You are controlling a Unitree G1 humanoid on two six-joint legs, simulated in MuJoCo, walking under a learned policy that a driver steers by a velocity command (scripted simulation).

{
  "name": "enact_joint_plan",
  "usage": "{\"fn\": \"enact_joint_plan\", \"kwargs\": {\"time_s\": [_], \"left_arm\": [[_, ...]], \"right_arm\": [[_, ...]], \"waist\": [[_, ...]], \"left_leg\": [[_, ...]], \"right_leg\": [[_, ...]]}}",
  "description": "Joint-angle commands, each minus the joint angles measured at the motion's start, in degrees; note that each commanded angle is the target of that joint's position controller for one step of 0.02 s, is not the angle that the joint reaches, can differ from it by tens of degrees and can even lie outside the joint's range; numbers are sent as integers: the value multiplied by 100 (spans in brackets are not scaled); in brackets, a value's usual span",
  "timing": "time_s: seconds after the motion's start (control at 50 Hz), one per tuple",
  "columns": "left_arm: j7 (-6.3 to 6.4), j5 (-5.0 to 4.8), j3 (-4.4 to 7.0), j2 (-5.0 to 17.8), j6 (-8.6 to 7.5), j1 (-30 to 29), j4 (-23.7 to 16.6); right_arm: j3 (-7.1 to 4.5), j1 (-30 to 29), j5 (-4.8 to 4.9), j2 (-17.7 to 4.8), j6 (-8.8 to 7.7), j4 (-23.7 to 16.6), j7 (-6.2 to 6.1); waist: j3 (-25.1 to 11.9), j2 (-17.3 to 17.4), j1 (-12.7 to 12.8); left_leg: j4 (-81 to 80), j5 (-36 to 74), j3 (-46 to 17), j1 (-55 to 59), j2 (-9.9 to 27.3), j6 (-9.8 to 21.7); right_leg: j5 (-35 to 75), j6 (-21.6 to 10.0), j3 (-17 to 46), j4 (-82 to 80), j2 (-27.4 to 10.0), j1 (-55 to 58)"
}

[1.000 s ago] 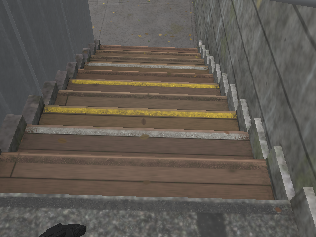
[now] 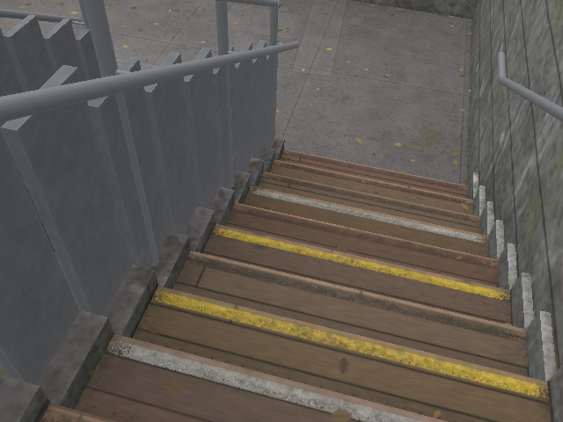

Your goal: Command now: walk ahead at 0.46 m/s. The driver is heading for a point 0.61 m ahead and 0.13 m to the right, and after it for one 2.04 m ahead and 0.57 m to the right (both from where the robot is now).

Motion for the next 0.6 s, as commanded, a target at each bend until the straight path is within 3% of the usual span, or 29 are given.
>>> {"fn": "enact_joint_plan", "kwargs": {"time_s": [0.02,0.04,0.06,0.08,0.12,0.18,0.22,0.24,0.26,0.28,0.3,0.32,0.34,0.36,0.38,0.4,0.42,0.44,0.46,0.48,0.5,0.54,0.58,0.6], "left_arm": [[-8,38,193,495,-111,-263,-391],[-32,14,187,447,-147,-320,-453],[-60,75,163,387,-171,-480,-503],[-114,96,128,227,-200,-557,-523],[-217,65,82,83,-197,-626,-531],[-219,-46,-28,-53,-247,-1030,-608],[-197,-93,-75,-32,-361,-817,-484],[-148,-123,-48,90,-401,-368,-293],[-65,-110,-5,181,-492,505,108],[-15,17,31,301,-547,1535,547],[-37,87,138,758,-561,2251,885],[-127,-91,157,997,-493,2536,877],[-174,-337,146,811,-407,2310,566],[-108,-354,59,609,-339,1927,407],[95,-286,-69,383,-295,1386,313],[290,-289,-159,166,-265,1024,378],[327,-224,-241,123,-258,1069,439],[265,-99,-280,214,-293,1139,517],[195,-11,-297,316,-347,1119,479],[154,-12,-304,385,-391,1021,451],[145,-120,-342,262,-479,984,494],[161,-158,-401,140,-550,1180,582],[193,-160,-412,110,-542,1438,632],[258,-213,-456,64,-528,1428,605]], "right_arm": [[-156,557,-39,-765,-95,-17,-86],[-145,329,-4,-769,-107,-74,-115],[-121,170,3,-686,-119,-53,-159],[-30,141,32,-439,-114,-48,-199],[57,128,35,-301,-123,-57,-277],[83,382,-113,-317,-74,-48,-392],[97,576,-182,-282,34,-15,-505],[83,541,-201,-317,77,-18,-520],[59,437,-203,-385,163,5,-520],[32,342,-59,-565,190,1,-451],[-28,737,72,-496,192,115,-393],[-23,1703,491,-288,252,258,-427],[33,1383,526,-468,226,201,-475],[36,697,379,-491,235,51,-498],[61,211,198,-413,320,-87,-481],[130,-336,-24,-288,523,-227,-416],[110,-702,-155,-316,732,-319,-405],[120,-871,-181,-239,886,-390,-401],[137,-768,-145,-139,1001,-344,-392],[139,-723,-154,-68,1057,-322,-392],[98,-781,-107,-106,975,-355,-355],[80,-721,-144,-53,943,-282,-341],[58,-1047,-177,-119,938,-379,-367],[90,-1535,-175,-74,929,-621,-349]], "waist": [[507,688,20],[650,465,123],[734,600,163],[548,570,115],[523,496,7],[713,449,-452],[669,280,-546],[639,286,-440],[356,-14,-79],[-73,-431,362],[-616,-1038,435],[-2170,-1530,273],[-2878,-687,691],[-2626,-152,709],[-2085,133,533],[-1368,166,377],[-612,135,356],[-238,85,285],[-128,115,153],[-76,0,35],[119,113,-41],[-139,-220,-18],[-203,-212,132],[-32,-53,173]], "left_leg": [[183,2060,-1308,904,1805,775],[179,2076,-1035,353,1611,741],[485,1973,-854,-29,1514,639],[769,1745,-668,-414,1334,562],[1253,1240,-665,-990,1239,465],[2145,1021,-695,-953,1005,369],[2790,969,-923,-656,1006,367],[3338,1089,-1058,-546,1040,416],[4443,1019,-930,-638,887,374],[5672,936,-728,-1143,565,279],[7454,-1841,-338,-2501,-4,48],[10251,-4914,-424,-4360,-473,-378],[10784,-4607,-846,-5206,-120,-323],[10874,-3942,-829,-5334,72,-381],[10478,-3104,-692,-5359,345,-426],[9926,-2629,-536,-5112,526,-537],[9575,-2398,-482,-4631,572,-510],[9707,-2188,-535,-4352,463,-369],[9431,-1723,-464,-4003,394,-320],[9454,-1629,-370,-3922,298,-269],[8716,-587,-704,-4161,271,-328],[8619,-342,-739,-4399,143,-407],[8621,-519,-825,-4871,99,-491],[7993,-169,-965,-5118,201,-623]], "right_leg": [[335,-81,474,-231,-21,-1528],[632,-53,315,-869,41,-1104],[1322,-52,180,-1218,-27,-715],[2076,-105,-29,-1474,1,-152],[2811,-182,-101,-1882,53,524],[2803,-51,-231,-2955,122,752],[3012,-23,-20,-3668,-70,980],[2865,-31,55,-4017,-158,1217],[3127,-19,-164,-4441,-91,2011],[3896,20,-532,-4594,-4,3366],[6442,-44,-142,-3496,-593,5101],[8613,-848,663,-951,-1821,7806],[7786,-1245,1116,-1039,-2172,7907],[5906,-1492,1077,-1725,-2230,6991],[3803,-1805,1283,-2368,-2299,5749],[2201,-1964,1346,-3119,-2210,4251],[1442,-1870,1191,-3482,-1986,2845],[1304,-1840,1172,-3592,-1830,1992],[981,-1775,927,-3689,-1565,1387],[1008,-1729,808,-3709,-1402,1044],[737,-1515,557,-3535,-958,1045],[912,-1559,619,-3307,-969,1399],[320,-1666,915,-3254,-1088,1832],[-298,-1638,1025,-3319,-1139,1925]]}}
